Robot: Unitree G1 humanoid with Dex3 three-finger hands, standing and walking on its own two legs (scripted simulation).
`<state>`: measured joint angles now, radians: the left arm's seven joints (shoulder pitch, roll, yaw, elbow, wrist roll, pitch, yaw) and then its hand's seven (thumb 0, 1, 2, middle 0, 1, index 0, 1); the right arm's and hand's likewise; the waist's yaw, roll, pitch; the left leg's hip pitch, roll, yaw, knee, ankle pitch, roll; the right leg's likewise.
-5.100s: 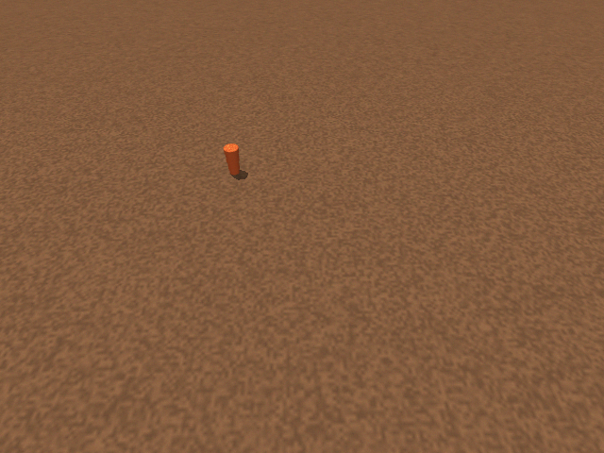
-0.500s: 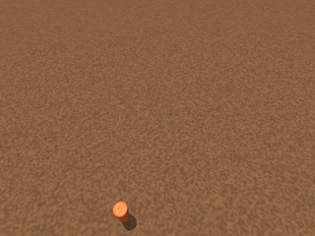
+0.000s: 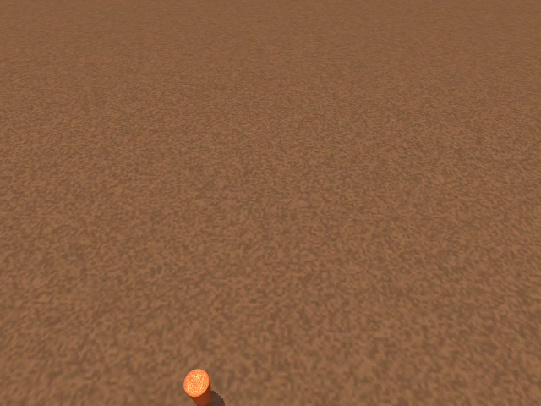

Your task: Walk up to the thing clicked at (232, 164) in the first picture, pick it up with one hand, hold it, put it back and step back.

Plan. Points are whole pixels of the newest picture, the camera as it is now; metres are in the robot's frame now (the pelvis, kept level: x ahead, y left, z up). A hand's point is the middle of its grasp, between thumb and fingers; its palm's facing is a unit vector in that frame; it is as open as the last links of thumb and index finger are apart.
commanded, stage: walk up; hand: left
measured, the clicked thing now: (200, 390) +0.37 +0.22 -0.70
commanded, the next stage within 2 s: stand in 0.58 s
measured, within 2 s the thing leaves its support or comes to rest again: neither
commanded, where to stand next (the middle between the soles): +0.05 +0.00 m, yaw +1 degrees
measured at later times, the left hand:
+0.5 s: hand out of the picture +0.08 +0.25 -0.16, palm faces -0.01 -0.94 -0.33, open 7.4 cm
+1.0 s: hand out of the picture +0.10 +0.25 -0.15, palm faces -0.02 -0.94 -0.34, open 7.4 cm
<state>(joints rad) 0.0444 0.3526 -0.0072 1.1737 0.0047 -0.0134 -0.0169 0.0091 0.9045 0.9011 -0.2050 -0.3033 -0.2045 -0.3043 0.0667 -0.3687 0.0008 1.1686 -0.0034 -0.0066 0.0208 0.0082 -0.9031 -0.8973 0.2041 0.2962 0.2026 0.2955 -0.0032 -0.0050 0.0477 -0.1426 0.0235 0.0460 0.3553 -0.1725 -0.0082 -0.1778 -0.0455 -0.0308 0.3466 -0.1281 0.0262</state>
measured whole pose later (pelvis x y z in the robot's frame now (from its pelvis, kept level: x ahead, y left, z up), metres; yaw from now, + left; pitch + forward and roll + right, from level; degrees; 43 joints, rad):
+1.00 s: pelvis +0.02 -0.01 +0.00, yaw +1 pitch -2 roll +0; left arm 0.09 0.35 0.00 1.15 0.01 -0.01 -0.01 0.01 0.90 0.90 -0.20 -0.30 -0.20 -0.30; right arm 0.09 -0.35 0.00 1.15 -0.01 -0.01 0.01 0.01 -0.90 -0.90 0.20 0.30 0.20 0.30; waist 0.00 0.01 0.04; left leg -0.10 0.03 0.03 0.31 -0.18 -0.02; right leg -0.13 -0.04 -0.05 0.32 -0.15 0.02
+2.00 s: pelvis +0.03 -0.01 +0.00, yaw +1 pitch -2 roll +0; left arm 0.10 0.35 -0.01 1.14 0.01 -0.01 -0.01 0.01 0.90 0.90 -0.21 -0.30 -0.20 -0.30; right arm 0.11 -0.36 0.00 1.13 -0.01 0.00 0.01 0.01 -0.90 -0.90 0.20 0.30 0.20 0.30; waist 0.00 0.01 0.04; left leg -0.08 0.04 0.02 0.30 -0.19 -0.03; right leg -0.12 -0.03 -0.06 0.31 -0.16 0.01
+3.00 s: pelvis +0.03 -0.01 +0.00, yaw +1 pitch +1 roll +0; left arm 0.03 0.33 0.06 1.08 0.00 -0.03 0.00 0.01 0.80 0.80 -0.18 -0.21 -0.18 -0.21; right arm 0.18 -0.33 0.00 0.92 0.04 -0.03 -0.03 0.01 -0.94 -0.91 0.20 0.30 0.20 0.29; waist 0.00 0.00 0.05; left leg -0.21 0.03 0.02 0.42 -0.23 -0.02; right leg -0.24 -0.04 -0.06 0.42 -0.20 0.01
